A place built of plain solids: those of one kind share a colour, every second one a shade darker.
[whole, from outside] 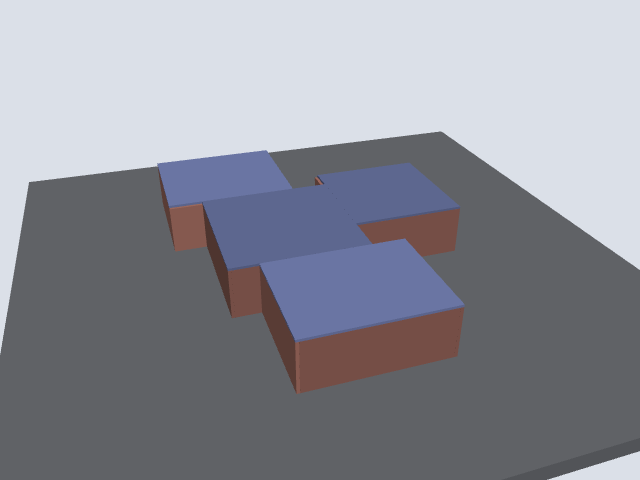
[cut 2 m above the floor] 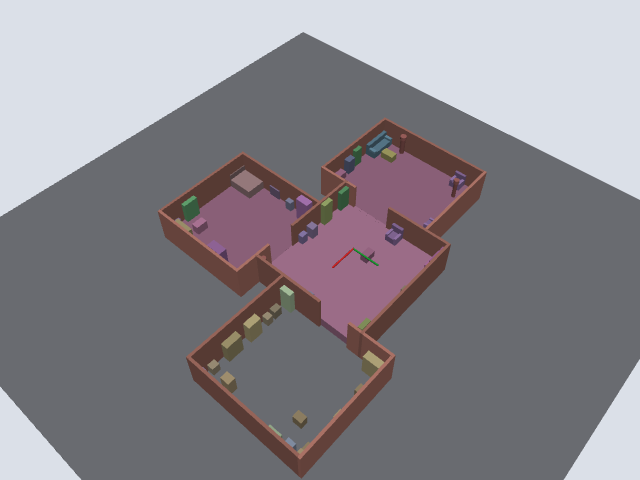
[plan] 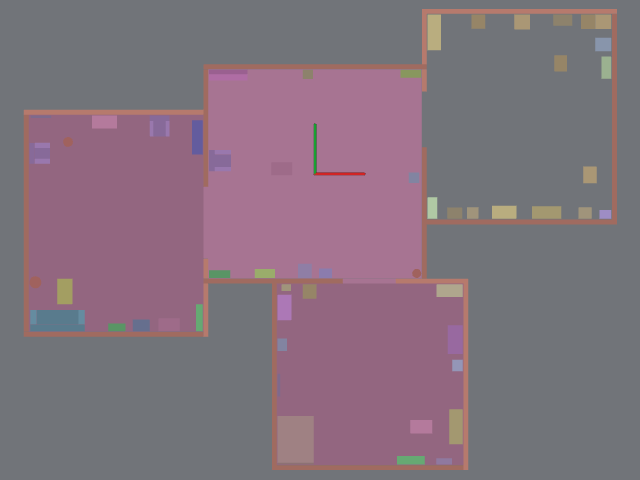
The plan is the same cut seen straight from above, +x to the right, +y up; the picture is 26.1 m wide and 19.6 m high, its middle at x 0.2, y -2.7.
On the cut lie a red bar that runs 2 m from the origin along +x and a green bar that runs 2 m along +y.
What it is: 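One storey of an old house, long lived in; a hub and three side rooms behind broad openings; a side room's floor lies below the hub's by a bare drop, by one riser or not at all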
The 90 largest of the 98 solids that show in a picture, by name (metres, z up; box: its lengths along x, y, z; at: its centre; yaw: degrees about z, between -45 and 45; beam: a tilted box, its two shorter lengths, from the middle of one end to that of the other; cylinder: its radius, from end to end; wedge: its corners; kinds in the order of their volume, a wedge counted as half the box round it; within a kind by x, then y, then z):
{
 "floor_1": {"box": [7.14, 8.87, 0.8], "at": [-8.13, -2.02, 0.35]},
 "floor_2": {"box": [0.2, 2.93, 0.8], "at": [-4.46, -1.99, 0.35]},
 "floor_3": {"box": [8.72, 8.56, 0.8], "at": [0.0, 0.0, 0.35]},
 "floor_4": {"box": [2.16, 0.2, 0.61], "at": [2.21, -4.38, 0.26]},
 "floor_5": {"box": [7.62, 7.42, 0.61], "at": [2.25, -8.19, 0.26]},
 "wall_1": {"box": [0.2, 8.87, 3.4], "at": [-11.8, -2.02, 1.65]},
 "wall_2": {"box": [7.34, 0.2, 3.4], "at": [-8.23, -6.55, 1.65]},
 "wall_3": {"box": [7.34, 0.2, 3.4], "at": [-8.23, 2.52, 1.65]},
 "wall_4": {"box": [0.2, 2.17, 3.4], "at": [-4.46, -5.57, 1.65]},
 "wall_5": {"box": [0.2, 0.82, 3.4], "at": [-4.46, -3.87, 1.65]},
 "wall_6": {"box": [0.2, 4.8, 3.4], "at": [-4.46, 1.88, 1.65]},
 "wall_7": {"box": [5.69, 0.2, 3.4], "at": [-1.71, -4.38, 1.65]},
 "wall_8": {"box": [0.2, 7.62, 3.4], "at": [-1.67, -8.29, 1.65]},
 "wall_9": {"box": [9.12, 0.2, 3.4], "at": [0.0, 4.38, 1.65]},
 "wall_10": {"box": [7.62, 0.2, 3.4], "at": [2.25, -11.99, 1.65]},
 "wall_11": {"box": [1.26, 0.2, 3.4], "at": [3.93, -4.38, 1.65]},
 "wall_12": {"box": [0.2, 5.37, 3.4], "at": [4.46, -1.59, 1.65]},
 "wall_13": {"box": [0.2, 0.92, 3.4], "at": [4.46, 3.82, 1.65]},
 "wall_14": {"box": [0.2, 2.26, 3.4], "at": [4.46, 5.61, 1.65]},
 "wall_15": {"box": [1.7, 0.2, 3.4], "at": [5.41, -4.38, 1.65]},
 "wall_16": {"box": [0.2, 7.62, 3.4], "at": [6.16, -8.29, 1.65]},
 "wall_17": {"box": [7.77, 0.2, 3.4], "at": [8.44, -1.96, 1.65]},
 "wall_18": {"box": [7.77, 0.2, 3.4], "at": [8.44, 6.63, 1.65]},
 "wall_19": {"box": [0.2, 8.4, 3.4], "at": [12.23, 2.33, 1.65]},
 "roof_1": {"box": [7.34, 9.27, 0.16], "at": [-8.23, -2.02, 3.43]},
 "roof_2": {"box": [9.12, 8.96, 0.16], "at": [0.0, 0.0, 3.43]},
 "roof_3": {"box": [8.02, 7.62, 0.16], "at": [2.25, -8.29, 3.43]},
 "roof_4": {"box": [7.77, 8.8, 0.16], "at": [8.44, 2.33, 3.43]},
 "clothes_rail_1": {"box": [0.56, 1.46, 1.7], "at": [4.87, 5.78, 0.8]},
 "clothes_rail_2": {"box": [0.56, 1.43, 1.55], "at": [5.75, -10.33, 1.34]},
 "clothes_rail_3": {"box": [1.0, 0.54, 1.69], "at": [7.73, -1.57, 0.79]},
 "clothes_rail_4": {"box": [1.19, 0.51, 1.61], "at": [9.45, -1.58, 0.76]},
 "carton_stack_1": {"box": [0.57, 0.59, 1.08], "at": [-0.22, -4.8, 1.1]},
 "carton_stack_2": {"box": [0.57, 0.58, 1.35], "at": [6.67, 6.22, 0.62]},
 "carton_stack_3": {"box": [0.64, 0.61, 0.74], "at": [8.45, 6.2, 0.32]},
 "carton_stack_4": {"box": [0.52, 0.66, 0.79], "at": [10.03, 4.51, 0.35]},
 "carton_stack_5": {"box": [0.58, 0.59, 1.12], "at": [11.14, 6.21, 0.51]},
 "carton_stack_6": {"box": [0.56, 0.69, 1.32], "at": [11.23, -0.04, 0.61]},
 "carton_stack_7": {"box": [0.66, 0.59, 1.33], "at": [11.77, 6.21, 0.61]},
 "wardrobe_1": {"box": [0.58, 1.04, 1.99], "at": [-1.25, -5.46, 1.56]},
 "wardrobe_2": {"box": [0.62, 1.18, 2.14], "at": [5.72, -6.77, 1.64]},
 "bed_1": {"box": [1.49, 0.07, 1.12], "at": [-0.8, -11.83, 1.12]},
 "bed_2": {"box": [1.49, 1.92, 0.69], "at": [-0.8, -10.84, 0.91]},
 "bookcase_1": {"box": [0.71, 0.32, 1.5], "at": [-8.1, -6.26, 1.51]},
 "bookcase_2": {"box": [0.28, 1.1, 1.08], "at": [-4.73, -5.87, 1.29]},
 "bookcase_3": {"box": [0.87, 0.32, 1.72], "at": [-3.9, -4.09, 1.61]},
 "bookcase_4": {"box": [1.13, 0.35, 1.63], "at": [3.91, -11.69, 1.38]},
 "armchair_1": {"box": [0.22, 0.86, 0.93], "at": [-11.56, 0.84, 1.22]},
 "armchair_2": {"box": [0.63, 0.65, 0.47], "at": [-11.14, 0.73, 0.99]},
 "armchair_3": {"box": [0.63, 0.21, 0.61], "at": [-11.14, 1.16, 1.06]},
 "armchair_4": {"box": [0.66, 0.64, 0.49], "at": [-6.43, 1.84, 1.0]},
 "armchair_5": {"box": [0.81, 0.23, 0.93], "at": [-6.35, 2.27, 1.22]},
 "armchair_6": {"box": [0.24, 0.87, 1.02], "at": [-4.21, 0.54, 1.26]},
 "armchair_7": {"box": [0.66, 0.69, 0.49], "at": [-3.77, 0.45, 1.0]},
 "armchair_8": {"box": [0.66, 0.18, 0.64], "at": [-3.77, 0.89, 1.07]},
 "metal_shelving_1": {"box": [0.4, 0.88, 1.97], "at": [4.79, -1.4, 0.94]},
 "metal_shelving_2": {"box": [0.4, 0.91, 1.67], "at": [11.9, 4.34, 0.79]},
 "sofa_1": {"box": [0.26, 0.59, 0.67], "at": [-11.5, -5.85, 1.09]},
 "sofa_2": {"box": [2.23, 0.28, 0.98], "at": [-10.52, -6.28, 1.25]},
 "sofa_3": {"box": [1.97, 0.59, 0.49], "at": [-10.39, -5.85, 1.0]},
 "trunk_1": {"box": [1.03, 0.54, 0.68], "at": [-8.6, 2.12, 1.1]},
 "trunk_2": {"box": [0.87, 0.53, 0.58], "at": [-5.96, -6.16, 1.04]},
 "trunk_3": {"box": [0.85, 0.53, 0.56], "at": [-1.36, 0.21, 1.03]},
 "trunk_4": {"box": [0.89, 0.55, 0.72], "at": [4.33, -10.32, 0.92]},
 "tall_odds_1": {"box": [0.4, 0.28, 1.4], "at": [-1.18, -4.64, 1.26]},
 "tall_odds_2": {"box": [0.42, 0.38, 1.11], "at": [-0.29, 4.06, 1.31]},
 "tall_odds_3": {"box": [0.61, 0.47, 0.84], "at": [5.71, -1.6, 0.37]},
 "tall_odds_4": {"box": [0.48, 0.48, 0.76], "at": [6.44, -1.6, 0.33]},
 "tall_odds_5": {"box": [0.78, 0.46, 0.79], "at": [10.11, 6.27, 0.34]},
 "tall_odds_6": {"box": [0.55, 0.48, 0.75], "at": [11.03, -1.6, 0.33]},
 "coat_rack_1": {"box": [0.83, 0.37, 1.96], "at": [-2.06, -4.07, 1.73]},
 "coat_rack_2": {"box": [0.85, 0.33, 2.06], "at": [3.91, 4.08, 1.78]},
 "hall_bench_1": {"box": [1.58, 0.25, 0.99], "at": [-3.54, 3.94, 1.25]},
 "hall_bench_2": {"box": [1.58, 0.18, 1.65], "at": [-3.54, 4.16, 1.58]},
 "sideboard_1": {"box": [0.44, 1.4, 1.11], "at": [-4.81, 1.49, 1.31]},
 "chest_drawers_1": {"box": [1.07, 0.52, 1.09], "at": [5.49, -4.77, 1.11]},
 "side_table_1": {"box": [0.39, 0.51, 0.82], "at": [-1.34, -6.98, 0.97]},
 "side_table_2": {"box": [0.43, 0.43, 1.12], "at": [4.04, -0.16, 1.31]},
 "side_table_3": {"box": [0.43, 0.47, 0.78], "at": [5.82, -7.82, 0.95]},
 "washing_machine_1": {"box": [0.66, 0.56, 1.27], "at": [11.77, 5.29, 0.58]},
 "tv_unit_1": {"box": [0.7, 0.48, 1.24], "at": [-7.1, -6.18, 1.37]},
 "coffee_table_1": {"box": [0.62, 1.04, 0.54], "at": [-10.21, -4.8, 1.02]},
 "crate_stack_1": {"box": [0.54, 0.39, 0.77], "at": [0.43, -4.05, 1.14]},
 "crate_stack_2": {"box": [0.49, 0.36, 0.98], "at": [11.86, -1.66, 0.44]},
 "highchair_pram_1": {"box": [0.56, 0.59, 0.97], "at": [-0.42, -3.96, 1.24]},
 "radiator_1": {"box": [0.84, 0.11, 0.7], "at": [-11.19, 2.33, 1.1]},
 "radiator_2": {"box": [0.11, 0.93, 0.85], "at": [-1.48, -8.63, 0.99]},
 "radiator_3": {"box": [0.64, 0.26, 0.62], "at": [5.27, -11.74, 0.88]},
 "floor_lamp_round_1": {"cylinder": 0.19, "from": [-11.42, -4.43, 0.75], "to": [-11.42, -4.43, 2.11]},
 "floor_lamp_round_2": {"cylinder": 0.14, "from": [-10.09, 1.3, 0.75], "to": [-10.09, 1.3, 2.13]}
}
